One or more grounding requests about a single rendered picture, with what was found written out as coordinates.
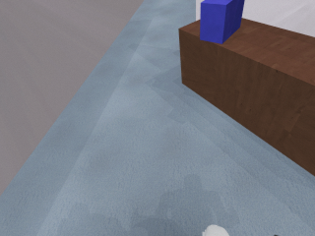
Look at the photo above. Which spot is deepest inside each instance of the right robot thigh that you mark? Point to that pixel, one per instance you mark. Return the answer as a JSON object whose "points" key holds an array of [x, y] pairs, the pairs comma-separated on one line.
{"points": [[213, 230]]}

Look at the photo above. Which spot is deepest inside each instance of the pedestal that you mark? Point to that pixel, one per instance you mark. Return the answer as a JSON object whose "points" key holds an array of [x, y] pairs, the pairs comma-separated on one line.
{"points": [[263, 77]]}

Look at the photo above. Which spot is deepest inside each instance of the carton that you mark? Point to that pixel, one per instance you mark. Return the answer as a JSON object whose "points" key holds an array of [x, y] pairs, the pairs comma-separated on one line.
{"points": [[220, 19]]}

